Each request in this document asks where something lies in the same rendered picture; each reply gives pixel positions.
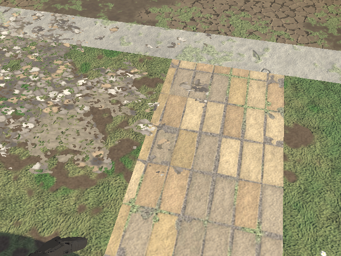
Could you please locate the robot left hand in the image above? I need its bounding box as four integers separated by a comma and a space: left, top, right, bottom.
28, 236, 87, 256

